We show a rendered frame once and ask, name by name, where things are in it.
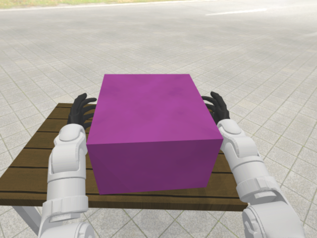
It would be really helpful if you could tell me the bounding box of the robot left upper arm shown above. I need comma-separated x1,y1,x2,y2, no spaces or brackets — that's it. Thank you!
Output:
40,222,95,238

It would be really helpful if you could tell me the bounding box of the table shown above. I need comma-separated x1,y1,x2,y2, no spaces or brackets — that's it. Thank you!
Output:
0,103,248,236

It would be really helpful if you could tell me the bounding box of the left robot forearm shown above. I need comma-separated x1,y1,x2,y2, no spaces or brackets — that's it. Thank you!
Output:
38,124,88,238

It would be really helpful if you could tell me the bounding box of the robot left hand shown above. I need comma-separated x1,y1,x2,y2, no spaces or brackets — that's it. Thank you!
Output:
67,93,97,130

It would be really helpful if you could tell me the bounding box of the carton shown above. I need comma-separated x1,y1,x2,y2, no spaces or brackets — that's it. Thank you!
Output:
86,74,223,195

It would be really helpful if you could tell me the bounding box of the right robot forearm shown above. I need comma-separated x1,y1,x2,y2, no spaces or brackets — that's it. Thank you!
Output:
217,119,306,238

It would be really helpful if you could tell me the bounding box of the robot right upper arm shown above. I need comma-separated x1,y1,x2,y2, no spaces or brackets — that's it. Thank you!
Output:
242,201,305,238

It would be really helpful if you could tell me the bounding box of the robot right hand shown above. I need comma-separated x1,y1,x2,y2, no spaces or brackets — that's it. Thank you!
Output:
201,91,230,125

